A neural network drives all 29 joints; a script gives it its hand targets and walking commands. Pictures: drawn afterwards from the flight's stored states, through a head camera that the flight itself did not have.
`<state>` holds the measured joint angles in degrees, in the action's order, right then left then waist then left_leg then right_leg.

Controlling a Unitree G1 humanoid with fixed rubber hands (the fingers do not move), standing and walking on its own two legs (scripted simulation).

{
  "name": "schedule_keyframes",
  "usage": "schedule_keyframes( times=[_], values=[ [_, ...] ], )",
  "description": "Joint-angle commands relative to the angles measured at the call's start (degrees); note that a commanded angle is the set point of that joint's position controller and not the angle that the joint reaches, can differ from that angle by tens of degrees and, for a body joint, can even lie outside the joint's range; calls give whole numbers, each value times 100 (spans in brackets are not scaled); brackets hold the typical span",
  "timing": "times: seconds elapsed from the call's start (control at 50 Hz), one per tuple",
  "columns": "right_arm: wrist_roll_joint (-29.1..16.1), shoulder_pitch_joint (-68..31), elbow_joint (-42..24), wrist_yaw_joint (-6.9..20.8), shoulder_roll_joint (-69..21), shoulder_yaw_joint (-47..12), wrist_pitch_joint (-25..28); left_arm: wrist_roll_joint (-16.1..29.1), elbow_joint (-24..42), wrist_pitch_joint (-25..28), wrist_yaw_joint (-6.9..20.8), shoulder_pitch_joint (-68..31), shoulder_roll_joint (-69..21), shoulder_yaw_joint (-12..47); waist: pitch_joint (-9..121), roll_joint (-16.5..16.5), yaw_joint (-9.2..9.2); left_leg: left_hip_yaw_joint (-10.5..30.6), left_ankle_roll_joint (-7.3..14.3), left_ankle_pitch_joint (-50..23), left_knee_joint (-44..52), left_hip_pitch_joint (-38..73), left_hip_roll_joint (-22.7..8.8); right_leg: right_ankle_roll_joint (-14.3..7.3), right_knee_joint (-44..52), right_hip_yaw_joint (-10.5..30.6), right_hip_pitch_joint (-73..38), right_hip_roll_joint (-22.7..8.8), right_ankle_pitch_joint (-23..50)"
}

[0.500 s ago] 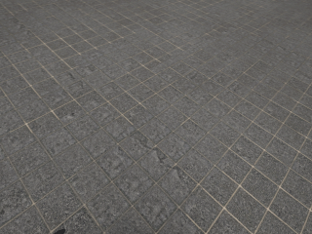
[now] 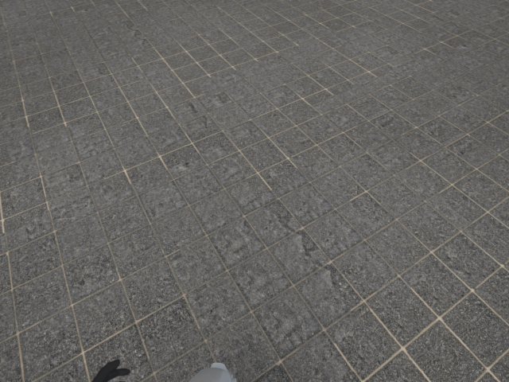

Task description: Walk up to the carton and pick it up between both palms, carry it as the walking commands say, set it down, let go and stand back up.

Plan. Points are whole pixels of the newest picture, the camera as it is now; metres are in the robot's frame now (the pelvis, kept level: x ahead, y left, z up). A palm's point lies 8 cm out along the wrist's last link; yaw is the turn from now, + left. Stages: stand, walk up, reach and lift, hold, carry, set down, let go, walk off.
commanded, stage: walk up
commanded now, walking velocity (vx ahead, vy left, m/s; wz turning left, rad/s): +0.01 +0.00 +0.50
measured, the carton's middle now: out of the picture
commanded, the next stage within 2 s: none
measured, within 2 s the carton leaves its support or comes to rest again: neither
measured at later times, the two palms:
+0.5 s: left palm out of the picture -0.05 +0.27 -0.14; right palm out of the picture +0.12 -0.21 -0.11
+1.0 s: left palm out of the picture -0.11 +0.24 -0.15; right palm (372, 369) +0.18 -0.19 -0.12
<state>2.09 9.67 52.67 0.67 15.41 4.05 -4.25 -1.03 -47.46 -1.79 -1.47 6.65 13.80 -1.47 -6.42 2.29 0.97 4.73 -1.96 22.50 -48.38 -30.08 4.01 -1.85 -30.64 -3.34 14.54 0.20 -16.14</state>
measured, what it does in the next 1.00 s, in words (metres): steps on the spot, turning left: left foot, then right foot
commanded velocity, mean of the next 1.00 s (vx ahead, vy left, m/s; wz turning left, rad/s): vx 0.00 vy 0.00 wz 0.50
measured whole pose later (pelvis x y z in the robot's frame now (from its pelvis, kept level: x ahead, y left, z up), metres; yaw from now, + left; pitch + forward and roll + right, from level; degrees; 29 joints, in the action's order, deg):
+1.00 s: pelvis -0.04 -0.02 -0.02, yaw +34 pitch -2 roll -1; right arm 0.6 10.6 49.4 1.9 13.5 2.3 -2.9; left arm -1.2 -50.9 -3.2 -1.3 10.8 15.0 -3.5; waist -4.8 -2.4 0.8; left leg -3.4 2.3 20.9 -39.7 -16.6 0.1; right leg 2.8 -46.0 -8.6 19.1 -6.9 -26.5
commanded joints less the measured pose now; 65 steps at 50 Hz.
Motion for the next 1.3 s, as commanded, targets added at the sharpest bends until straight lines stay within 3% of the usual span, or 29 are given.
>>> schedule_keyframes(
  times=[0.0, 0.06, 0.16, 0.22, 0.26, 0.28, 0.3, 0.32, 0.36, 0.4, 0.52, 0.6, 0.62, 0.64, 0.66, 0.68, 0.7, 0.74, 0.86, 0.9, 0.92, 0.94, 0.96, 0.98, 1.0, 1.04, 1.08, 1.18, 1.28],
  values=[
    [26, 109, -323, 71, 701, 210, -9, -1, 412, 148, -92, -46, 818, -239, 554, -1162, -66, -399, -181, -241, -2211, -165, -496, -459, 1748, 933, 36, -1686, 552],
    [-59, 171, -276, 120, 499, 168, 26, 39, 231, 138, -117, 168, 769, -254, 766, -1241, -70, -516, -241, 24, -1928, 39, -497, -546, 1312, 651, -408, -1748, 1467],
    [-213, -283, -448, 152, 414, 41, -2, -32, 73, 76, -104, 665, 1086, -366, 532, -1436, -278, -601, -135, 569, -215, 256, -573, -513, 1093, 691, -805, -1991, 1547],
    [-267, -19, -439, 143, 370, -28, 72, -43, 22, 46, -64, 729, 1263, -439, 706, -1569, -149, -869, 2, 602, 1004, 1147, -447, -399, 832, 520, -602, -2079, 1814],
    [-241, 533, -303, 104, 453, -36, 186, -29, -3, 19, -52, 737, 1194, -455, 914, -1102, 178, -1002, 130, -360, 2349, 2179, -476, -62, 7, -45, -268, -1813, 1798],
    [-215, 685, -258, 79, 866, 32, 257, -44, 60, 39, -44, 819, 893, -391, 949, 118, 229, 88, 389, -1705, 2736, 2759, -1269, 263, -1150, -643, 495, -1285, 1164],
    [-134, 778, -335, 47, 1379, 130, 289, -28, 320, 34, -9, 601, 551, -259, 701, 1601, 326, 1983, 957, -3806, 2776, 3385, -2539, 606, -2322, -677, 2380, -453, -1802],
    [-73, 1126, -221, -18, 1374, 210, 266, 63, 436, -70, -36, 9, 573, -374, 374, 1789, 447, 2732, 1530, -4372, 2954, 2584, -2924, 707, -3108, 67, 2329, -419, -2102],
    [-117, 450, -391, -101, 1081, 72, 267, 53, 381, -50, -5, 100, 550, -320, 475, 1028, 162, 1685, 1160, -3958, 2969, 2472, -2305, 605, -3257, 395, 2106, -520, -1353],
    [-137, -120, -590, -158, 957, 22, 296, 4, 241, -16, 25, 397, 591, -265, 507, 1285, 5, 1082, 993, -3626, 2911, 2372, -1873, 636, -3040, 264, 1818, -475, -886],
    [-31, 90, -566, -126, 966, 71, 284, 119, 406, -20, 5, 173, 507, -166, 800, 1056, 41, 1031, 969, -3970, 2713, 2166, -1568, 664, -1429, 120, 835, -203, -694],
    [-41, -25, -629, -85, 863, 73, 190, 165, 281, 77, -44, 830, 631, -141, 956, 534, -329, 966, 607, -2516, 2118, 1299, -1116, 522, 560, 52, -723, -241, 618],
    [-62, -20, -712, -67, 637, 13, 198, 150, 227, 124, -71, 1089, 930, -216, 1140, -227, -476, 745, 397, -1564, 1556, 696, -701, 380, 989, 671, -1329, -906, 1032],
    [-103, -101, -889, -57, 263, -81, 227, 75, 168, 124, -98, 1333, 1492, -353, 1167, -1839, -636, -92, 87, 136, 219, -193, 62, -54, 1435, 2071, -1688, -2359, 1539],
    [-112, 96, -886, -53, 311, 12, 184, 69, 239, 94, -86, 1113, 1708, -357, 1190, -2097, -525, -297, -68, 1365, -909, -6, -82, -608, 1598, 2517, -1109, -3066, 1779],
    [-110, -68, -858, -42, 488, 121, 168, 63, 212, 100, -77, 868, 1419, -302, 1009, -1537, -413, -87, -75, 1107, -1394, 164, -286, -785, 1524, 2105, -766, -2707, 1688],
    [-106, 29, -795, -8, 510, 139, 170, 58, 250, 98, -74, 582, 1259, -291, 877, -1358, -340, -99, -73, 966, -1553, 59, -416, -783, 1336, 1647, -699, -2485, 1848],
    [-92, 157, -684, 67, 492, 114, 102, 46, 254, 109, -93, 212, 1007, -272, 842, -1673, -209, -366, -120, 547, -1651, 210, -533, -668, 1179, 851, -545, -2004, 2032],
    [-243, 125, -721, 128, 358, -33, 93, -58, 69, 72, -43, 287, 1192, -414, 806, -1734, -86, -749, 13, 537, 663, 1153, -569, -474, 784, 461, -375, -2109, 1957],
    [-216, 471, -646, 116, 370, -62, 179, -35, 41, 31, -19, 259, 1235, -445, 922, -1397, 201, -1035, 132, -342, 2011, 1989, -448, -188, 192, 66, -91, -1877, 1705],
    [-185, 629, -594, 97, 758, 17, 252, -52, 82, 22, -7, 402, 934, -380, 949, -176, 266, -149, 396, -1330, 2653, 2560, -1113, 157, -932, -484, 522, -1400, 920],
    [-97, 760, -645, 64, 1418, 162, 288, -46, 349, 14, 29, 285, 533, -241, 721, 1708, 397, 2074, 983, -2899, 2896, 3018, -2534, 526, -2299, -674, 2234, -478, -1740],
    [-47, 1007, -600, 17, 1457, 266, 267, 48, 417, -102, -16, -164, 660, -365, 389, 1401, 424, 2839, 1566, -3268, 3105, 2072, -2872, 639, -3182, 179, 1941, -415, -2036],
    [-48, 845, -583, -17, 1322, 192, 277, 62, 487, -118, -8, -339, 609, -331, 363, 933, 326, 2660, 1474, -3228, 3099, 1884, -2642, 573, -3271, 460, 1921, -480, -1749],
    [-77, 451, -686, -60, 1150, 129, 283, 40, 423, -89, 4, -222, 575, -296, 445, 826, 225, 2170, 1309, -2664, 3158, 1929, -2359, 504, -3374, 532, 1912, -514, -1342],
    [-109, -65, -856, -125, 990, 57, 319, -19, 239, -35, 34, 112, 581, -234, 619, 1068, 65, 1506, 1127, -2651, 3031, 2160, -1920, 539, -3309, 429, 1808, -472, -799],
    [-96, 46, -844, -120, 946, 48, 351, 1, 246, -27, 33, 99, 562, -224, 775, 1058, 81, 1308, 1096, -3150, 2892, 2150, -1774, 605, -3069, 406, 1540, -421, -742],
    [-11, 467, -686, -132, 991, 99, 337, 37, 341, -16, 3, -67, 469, -133, 966, 931, 189, 1493, 1181, -3502, 2696, 2384, -1679, 633, -1773, 306, 1253, -260, -784],
    [16, 208, -703, -101, 970, 134, 274, 98, 238, 80, -42, 485, 397, -73, 1064, 774, -85, 1519, 958, -2956, 2446, 1595, -1358, 492, -146, 173, -75, -74, -169]
  ],
)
